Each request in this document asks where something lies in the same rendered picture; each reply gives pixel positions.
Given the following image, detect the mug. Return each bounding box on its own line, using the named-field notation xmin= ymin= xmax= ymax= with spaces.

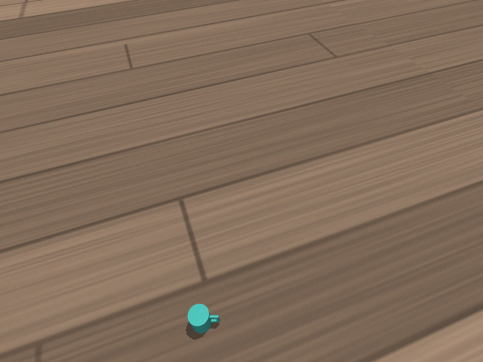
xmin=188 ymin=304 xmax=220 ymax=333

